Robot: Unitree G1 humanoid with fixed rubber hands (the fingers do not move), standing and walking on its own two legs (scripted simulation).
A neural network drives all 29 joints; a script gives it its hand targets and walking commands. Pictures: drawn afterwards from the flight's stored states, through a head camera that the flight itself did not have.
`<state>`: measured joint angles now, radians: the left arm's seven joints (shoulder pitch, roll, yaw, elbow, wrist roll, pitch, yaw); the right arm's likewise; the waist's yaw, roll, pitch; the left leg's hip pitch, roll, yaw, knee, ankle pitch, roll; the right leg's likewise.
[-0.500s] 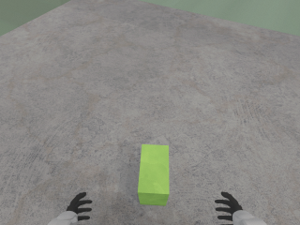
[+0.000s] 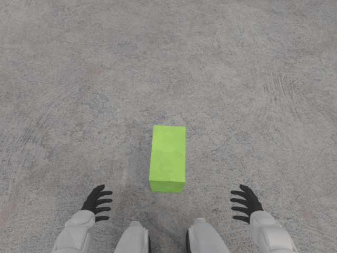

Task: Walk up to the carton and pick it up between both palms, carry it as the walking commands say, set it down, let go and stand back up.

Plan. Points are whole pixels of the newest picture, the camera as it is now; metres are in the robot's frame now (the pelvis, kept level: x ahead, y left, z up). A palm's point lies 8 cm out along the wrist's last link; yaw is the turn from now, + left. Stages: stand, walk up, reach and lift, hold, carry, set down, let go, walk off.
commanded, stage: reach and lift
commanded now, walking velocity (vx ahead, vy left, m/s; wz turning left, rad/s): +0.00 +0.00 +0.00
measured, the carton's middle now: (167, 161) +0.51 -0.03 -0.57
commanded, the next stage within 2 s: none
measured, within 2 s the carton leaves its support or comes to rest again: neither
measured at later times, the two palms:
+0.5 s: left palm (107, 155) +0.40 +0.17 -0.13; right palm (230, 160) +0.36 -0.19 -0.14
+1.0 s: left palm (118, 123) +0.52 +0.14 -0.16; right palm (221, 127) +0.49 -0.20 -0.16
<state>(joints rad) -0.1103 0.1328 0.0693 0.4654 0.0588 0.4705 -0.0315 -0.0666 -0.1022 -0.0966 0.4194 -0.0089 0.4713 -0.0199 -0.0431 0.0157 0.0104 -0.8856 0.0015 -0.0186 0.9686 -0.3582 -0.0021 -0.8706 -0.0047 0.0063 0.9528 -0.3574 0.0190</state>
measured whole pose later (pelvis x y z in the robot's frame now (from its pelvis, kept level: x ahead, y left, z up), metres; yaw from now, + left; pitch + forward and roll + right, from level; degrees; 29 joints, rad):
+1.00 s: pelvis -0.01 +0.00 -0.06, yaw -1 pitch +44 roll -1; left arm -1.18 0.20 0.27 0.89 0.07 0.14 0.08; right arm -1.08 -0.15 -0.34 0.77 -0.03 0.12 -0.11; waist -0.04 0.02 -0.01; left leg -1.55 -0.02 -0.05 1.10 -0.32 -0.01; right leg -1.54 0.02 0.03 1.09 -0.32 0.03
